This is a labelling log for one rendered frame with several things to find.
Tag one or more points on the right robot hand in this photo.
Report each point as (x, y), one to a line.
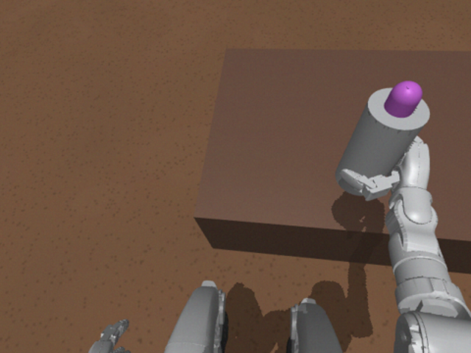
(411, 170)

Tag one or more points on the left robot hand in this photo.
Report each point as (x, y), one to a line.
(109, 338)

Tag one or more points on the bottle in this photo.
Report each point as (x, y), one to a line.
(391, 120)

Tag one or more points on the right robot arm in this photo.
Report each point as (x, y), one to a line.
(434, 317)

